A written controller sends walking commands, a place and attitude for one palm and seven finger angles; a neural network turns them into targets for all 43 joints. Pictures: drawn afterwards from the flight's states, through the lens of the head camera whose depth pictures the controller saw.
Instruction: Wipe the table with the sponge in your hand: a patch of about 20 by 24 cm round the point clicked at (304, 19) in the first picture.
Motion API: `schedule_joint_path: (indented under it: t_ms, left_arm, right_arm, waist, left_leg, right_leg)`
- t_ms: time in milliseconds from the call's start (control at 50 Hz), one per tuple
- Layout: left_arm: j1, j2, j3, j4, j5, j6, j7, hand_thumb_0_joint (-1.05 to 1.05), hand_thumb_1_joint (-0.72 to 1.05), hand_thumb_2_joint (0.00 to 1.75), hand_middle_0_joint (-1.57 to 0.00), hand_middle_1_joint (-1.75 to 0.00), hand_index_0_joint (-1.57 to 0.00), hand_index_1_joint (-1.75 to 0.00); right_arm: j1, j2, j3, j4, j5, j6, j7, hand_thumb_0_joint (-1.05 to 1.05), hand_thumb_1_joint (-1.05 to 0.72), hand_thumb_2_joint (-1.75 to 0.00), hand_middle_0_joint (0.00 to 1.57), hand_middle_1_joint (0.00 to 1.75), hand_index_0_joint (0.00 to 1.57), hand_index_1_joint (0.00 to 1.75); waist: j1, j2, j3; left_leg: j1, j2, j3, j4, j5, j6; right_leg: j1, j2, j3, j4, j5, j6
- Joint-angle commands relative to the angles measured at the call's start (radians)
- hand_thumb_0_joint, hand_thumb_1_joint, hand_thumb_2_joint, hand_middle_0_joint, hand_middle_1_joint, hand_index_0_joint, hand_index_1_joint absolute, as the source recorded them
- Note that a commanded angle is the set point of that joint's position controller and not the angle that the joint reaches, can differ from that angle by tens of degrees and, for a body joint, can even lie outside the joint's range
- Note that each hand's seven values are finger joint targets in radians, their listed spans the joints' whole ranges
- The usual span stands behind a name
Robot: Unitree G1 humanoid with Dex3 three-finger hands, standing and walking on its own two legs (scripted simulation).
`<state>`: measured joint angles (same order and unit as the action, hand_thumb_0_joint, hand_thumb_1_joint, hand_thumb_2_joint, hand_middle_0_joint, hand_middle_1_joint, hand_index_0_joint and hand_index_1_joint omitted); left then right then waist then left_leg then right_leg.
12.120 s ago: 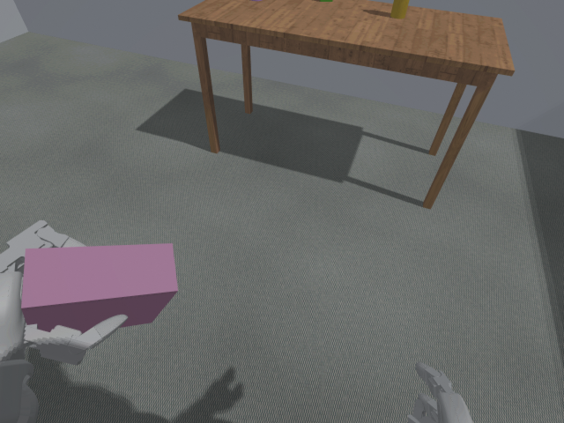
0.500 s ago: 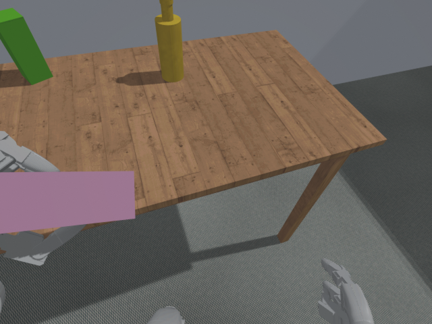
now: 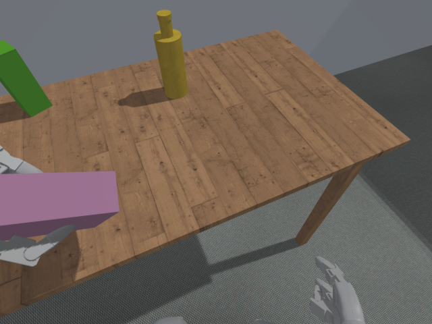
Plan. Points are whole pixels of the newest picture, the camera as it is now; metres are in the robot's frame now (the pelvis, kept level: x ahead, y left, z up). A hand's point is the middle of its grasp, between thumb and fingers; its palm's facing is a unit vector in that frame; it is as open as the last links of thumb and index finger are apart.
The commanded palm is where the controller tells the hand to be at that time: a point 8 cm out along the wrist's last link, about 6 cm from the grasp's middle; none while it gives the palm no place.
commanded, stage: shuffle to correct the standing spot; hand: left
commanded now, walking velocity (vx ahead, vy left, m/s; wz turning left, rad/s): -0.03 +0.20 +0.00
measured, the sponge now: (71, 205) +0.24 +0.21 +0.16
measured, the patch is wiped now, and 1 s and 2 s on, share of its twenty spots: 0.00 0.00 0.00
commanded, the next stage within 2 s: come to a stop and stand still in 0.22 s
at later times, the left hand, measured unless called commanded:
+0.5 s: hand out of the picture +0.20 +0.33 +0.20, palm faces +0.43 -0.80 -0.42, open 9.6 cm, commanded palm +0.14 +0.37 +0.20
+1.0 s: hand out of the picture +0.21 +0.37 +0.20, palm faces +0.44 -0.76 -0.48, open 9.6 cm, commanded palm +0.13 +0.38 +0.20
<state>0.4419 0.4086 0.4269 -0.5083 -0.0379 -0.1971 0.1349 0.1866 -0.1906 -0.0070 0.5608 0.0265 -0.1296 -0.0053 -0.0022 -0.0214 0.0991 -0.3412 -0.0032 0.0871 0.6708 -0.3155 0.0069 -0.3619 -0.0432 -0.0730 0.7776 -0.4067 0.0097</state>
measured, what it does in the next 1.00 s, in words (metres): steps on the spot: left foot, then right foot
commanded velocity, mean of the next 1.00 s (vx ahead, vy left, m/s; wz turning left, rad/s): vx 0.00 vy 0.00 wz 0.00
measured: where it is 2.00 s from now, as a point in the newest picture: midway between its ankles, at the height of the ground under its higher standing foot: outside the picture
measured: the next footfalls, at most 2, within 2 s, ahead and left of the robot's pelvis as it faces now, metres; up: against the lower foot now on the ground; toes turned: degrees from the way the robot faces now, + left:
left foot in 0.32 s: +0.06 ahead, +0.22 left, +0.00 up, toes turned +5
right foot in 0.50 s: +0.02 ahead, -0.01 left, +0.00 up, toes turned +3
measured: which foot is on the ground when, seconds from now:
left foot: down 0.00-0.02, up 0.04-0.30, down 0.32-1.00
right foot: down 0.00-0.34, up 0.36-0.48, down 0.50-1.00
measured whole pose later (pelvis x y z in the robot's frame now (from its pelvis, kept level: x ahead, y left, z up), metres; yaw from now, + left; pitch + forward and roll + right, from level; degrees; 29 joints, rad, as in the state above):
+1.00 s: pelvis -0.02 +0.10 +0.03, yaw +2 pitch +0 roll -1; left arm 0.28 0.48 0.39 -0.37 0.00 -0.20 0.08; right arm 0.25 -0.21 0.00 0.60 0.01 -0.14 -0.05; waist 0.05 -0.01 0.03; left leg -0.29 0.04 0.04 0.47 -0.19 0.00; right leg -0.21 0.05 -0.07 0.40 -0.20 -0.04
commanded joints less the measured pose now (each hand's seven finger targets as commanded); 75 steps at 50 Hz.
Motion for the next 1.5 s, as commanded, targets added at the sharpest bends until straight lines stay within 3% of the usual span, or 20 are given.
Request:
schedule_joint_path:
  t_ms: [0, 20, 60, 120, 180, 240, 300, 340, 480, 560, 640, 760, 900, 920, 940, 960, 1020, 1120, 1260, 1480]
  left_arm:
    - [-0.022, 0.223, 0.15, -0.234, -0.002, -0.063, 0.036, 0.0, 0.1, 1.3, -1.2, -1.6, -1.2, -1.6]
    - [0.0, 0.172, 0.131, -0.194, -0.029, -0.057, 0.035, 0.0, 0.1, 1.3, -1.2, -1.6, -1.2, -1.6]
    - [0.018, 0.205, 0.165, -0.194, -0.026, -0.059, 0.044, 0.0, 0.1, 1.3, -1.2, -1.6, -1.2, -1.6]
    - [0.016, 0.155, 0.131, -0.166, -0.002, -0.083, 0.05, 0.0, 0.1, 1.3, -1.2, -1.6, -1.2, -1.6]
    - [-0.004, 0.118, 0.088, -0.174, -0.001, -0.072, 0.053, 0.0, 0.1, 1.3, -1.2, -1.6, -1.2, -1.6]
    - [-0.051, 0.134, 0.076, -0.251, 0.004, -0.05, 0.057, 0.0, 0.1, 1.3, -1.2, -1.6, -1.2, -1.6]
    - [-0.056, 0.152, 0.076, -0.355, 0.001, -0.056, 0.053, 0.0, 0.1, 1.3, -1.2, -1.6, -1.2, -1.6]
    - [-0.024, 0.166, 0.097, -0.345, 0.005, -0.053, 0.043, 0.0, 0.1, 1.3, -1.2, -1.6, -1.2, -1.6]
    - [-0.031, 0.125, 0.065, -0.262, -0.007, -0.033, 0.029, 0.0, 0.1, 1.3, -1.2, -1.6, -1.2, -1.6]
    - [-0.006, 0.092, 0.039, -0.122, -0.021, 0.018, 0.012, 0.0, 0.1, 1.3, -1.2, -1.6, -1.2, -1.6]
    - [-0.154, 0.101, -0.001, -0.141, -0.013, 0.027, 0.017, 0.0, 0.1, 1.3, -1.2, -1.6, -1.2, -1.6]
    - [-0.168, 0.134, 0.015, -0.229, 0.014, 0.01, 0.029, 0.0, 0.1, 1.3, -1.2, -1.6, -1.2, -1.6]
    - [-0.036, 0.113, 0.033, -0.168, -0.006, -0.007, 0.028, 0.0, 0.1, 1.3, -1.2, -1.6, -1.2, -1.6]
    - [-1.045, 0.9, 0.573, -0.38, 0.131, -0.109, 0.007, 0.0, 0.1, 1.3, -1.2, -1.6, -1.2, -1.6]
    - [-0.504, 0.303, 0.182, 0.192, 0.04, -0.076, -0.042, 0.0, 0.1, 1.3, -1.2, -1.6, -1.2, -1.6]
    - [-0.321, 0.136, 0.074, 0.183, -0.006, -0.051, -0.044, 0.0, 0.1, 1.3, -1.2, -1.6, -1.2, -1.6]
    - [-0.152, 0.109, -0.004, -0.046, -0.019, -0.089, -0.058, 0.0, 0.1, 1.3, -1.2, -1.6, -1.2, -1.6]
    - [-0.065, 0.173, 0.067, -0.145, -0.016, -0.085, -0.039, 0.0, 0.1, 1.3, -1.2, -1.6, -1.2, -1.6]
    - [-0.117, 0.209, 0.132, -0.225, -0.015, -0.09, -0.021, 0.0, 0.1, 1.3, -1.2, -1.6, -1.2, -1.6]
    - [-0.042, 0.104, 0.029, -0.216, 0.001, -0.061, -0.019, 0.0, 0.1, 1.3, -1.2, -1.6, -1.2, -1.6]
  right_arm:
    - [-0.078, -0.108, -0.02, -0.156, -0.012, -0.042, -0.012, 0.0, -0.9, -0.9, 0.2, 0.3, 0.2, 0.3]
    - [-0.05, -0.142, -0.052, -0.141, -0.011, -0.027, -0.001, 0.0, -0.9, -0.9, 0.2, 0.3, 0.2, 0.3]
    - [-0.074, -0.129, -0.037, -0.117, -0.007, -0.012, 0.002, 0.0, -0.9, -0.9, 0.2, 0.3, 0.2, 0.3]
    - [-0.078, -0.096, -0.015, -0.109, -0.019, 0.004, -0.016, 0.0, -0.9, -0.9, 0.2, 0.3, 0.2, 0.3]
    - [-0.108, -0.081, -0.019, -0.123, -0.022, -0.007, -0.033, 0.0, -0.9, -0.9, 0.2, 0.3, 0.2, 0.3]
    - [-0.097, -0.095, -0.038, -0.13, -0.021, -0.007, -0.046, 0.0, -0.9, -0.9, 0.2, 0.3, 0.2, 0.3]
    - [-0.09, -0.146, -0.066, -0.164, -0.003, -0.025, -0.053, 0.0, -0.9, -0.9, 0.2, 0.3, 0.2, 0.3]
    - [-0.06, -0.13, -0.061, -0.15, -0.01, -0.039, -0.042, 0.0, -0.9, -0.9, 0.2, 0.3, 0.2, 0.3]
    - [-0.082, -0.114, -0.016, -0.108, -0.015, -0.048, -0.03, 0.0, -0.9, -0.9, 0.2, 0.3, 0.2, 0.3]
    - [-0.072, -0.122, -0.028, -0.107, -0.006, -0.024, -0.034, 0.0, -0.9, -0.9, 0.2, 0.3, 0.2, 0.3]
    - [-0.095, -0.115, -0.003, -0.108, -0.017, -0.008, -0.052, 0.0, -0.9, -0.9, 0.2, 0.3, 0.2, 0.3]
    - [-0.11, -0.12, -0.009, -0.124, -0.011, -0.033, -0.064, 0.0, -0.9, -0.9, 0.2, 0.3, 0.2, 0.3]
    - [-0.077, -0.129, -0.025, -0.119, -0.016, -0.042, -0.054, 0.0, -0.9, -0.9, 0.2, 0.3, 0.2, 0.3]
    - [0.039, -0.168, -0.039, -0.109, -0.06, -0.073, -0.056, 0.0, -0.9, -0.9, 0.2, 0.3, 0.2, 0.3]
    - [-0.022, -0.058, -0.001, -0.049, -0.03, -0.063, -0.054, 0.0, -0.9, -0.9, 0.2, 0.3, 0.2, 0.3]
    - [-0.049, -0.13, -0.055, -0.108, 0.005, -0.067, -0.039, 0.0, -0.9, -0.9, 0.2, 0.3, 0.2, 0.3]
    - [-0.041, -0.138, -0.045, -0.133, 0.001, -0.074, -0.005, 0.0, -0.9, -0.9, 0.2, 0.3, 0.2, 0.3]
    - [-0.082, -0.136, -0.032, -0.14, -0.012, -0.08, -0.012, 0.0, -0.9, -0.9, 0.2, 0.3, 0.2, 0.3]
    - [-0.093, -0.126, -0.025, -0.142, -0.009, -0.076, -0.043, 0.0, -0.9, -0.9, 0.2, 0.3, 0.2, 0.3]
    - [-0.05, -0.125, -0.028, -0.14, -0.015, -0.047, -0.028, 0.0, -0.9, -0.9, 0.2, 0.3, 0.2, 0.3]
  waist:
    - [0.012, -0.158, -0.202]
    - [0.018, -0.28, -0.18]
    - [0.015, -0.146, -0.195]
    - [0.011, -0.105, -0.2]
    - [0.019, -0.187, -0.209]
    - [0.007, -0.113, -0.241]
    - [0.014, 0.179, -0.281]
    - [0.005, 0.346, -0.27]
    - [0.001, 0.233, -0.207]
    - [-0.003, -0.079, -0.164]
    - [-0.004, 0.024, -0.105]
    - [0.014, 0.205, -0.122]
    - [0.011, 0.06, -0.177]
    - [0.039, -0.09, 0.029]
    - [0.015, -0.076, -0.215]
    - [0.048, 0.151, -0.245]
    - [0.055, 0.076, -0.245]
    - [0.044, -0.061, -0.201]
    - [0.031, 0.127, -0.271]
    - [0.02, 0.115, -0.256]
  left_leg:
    - [-0.24, -0.008, -0.012, 0.223, -0.137, -0.012]
    - [-0.272, -0.005, -0.1, 0.429, -0.172, -0.042]
    - [-0.323, 0.045, -0.182, 0.539, -0.167, -0.046]
    - [-0.229, 0.069, -0.12, 0.367, -0.11, -0.041]
    - [-0.052, 0.025, 0.001, 0.075, -0.059, -0.021]
    - [0.115, -0.03, 0.063, -0.186, 0.164, -0.029]
    - [0.258, 0.217, -0.177, -0.214, 0.64, 0.08]
    - [0.265, 0.255, -0.243, -0.235, 0.849, 0.126]
    - [0.072, 0.233, -0.173, -0.293, 0.267, 0.052]
    - [0.104, 0.069, -0.063, -0.166, -0.023, -0.009]
    - [0.101, 0.094, -0.123, -0.281, -0.082, 0.008]
    - [-0.045, 0.153, -0.208, -0.488, -0.304, 0.034]
    - [0.069, 0.08, -0.12, -0.312, 0.02, 0.01]
    - [-0.022, 0.094, -0.054, -0.153, 0.136, 0.019]
    - [0.121, 0.007, -0.084, -0.184, 0.194, 0.024]
    - [0.227, 0.041, -0.061, -0.214, 0.209, 0.008]
    - [0.177, 0.052, -0.044, -0.227, 0.193, 0.018]
    - [0.171, 0.067, -0.082, -0.267, 0.168, 0.016]
    - [0.256, 0.098, -0.098, -0.253, 0.392, 0.023]
    - [0.261, 0.141, -0.12, -0.247, 0.588, 0.0]
  right_leg:
    - [0.297, -0.333, 0.467, -0.445, 0.36, -0.124]
    - [0.255, -0.432, 0.601, -0.48, 0.426, -0.172]
    - [0.291, -0.429, 0.51, -0.38, 0.592, -0.222]
    - [0.275, -0.307, 0.224, -0.303, 0.785, -0.149]
    - [0.222, -0.28, 0.151, -0.289, 0.725, -0.122]
    - [0.209, -0.213, 0.107, -0.205, 0.684, -0.064]
    - [0.02, -0.059, 0.028, 0.052, 0.139, 0.009]
    - [-0.07, 0.009, -0.004, 0.151, -0.152, 0.01]
    - [0.221, 0.035, 0.012, -0.32, 0.155, -0.012]
    - [0.103, -0.061, 0.237, -0.503, 0.139, -0.08]
    - [0.047, -0.031, 0.181, -0.518, -0.052, -0.05]
    - [0.25, 0.043, 0.082, -0.379, 0.1, -0.017]
    - [0.217, -0.01, 0.152, -0.482, 0.214, -0.04]
    - [0.005, -0.057, 0.196, -0.579, 0.325, 0.046]
    - [0.094, -0.093, 0.203, -0.484, 0.302, -0.054]
    - [0.117, -0.07, 0.236, -0.439, 0.335, -0.065]
    - [0.194, -0.054, 0.205, -0.432, 0.379, 0.003]
    - [0.164, -0.022, 0.155, -0.452, 0.273, -0.021]
    - [0.211, -0.022, 0.133, -0.378, 0.445, -0.033]
    - [0.22, -0.017, 0.05, -0.358, 0.425, -0.025]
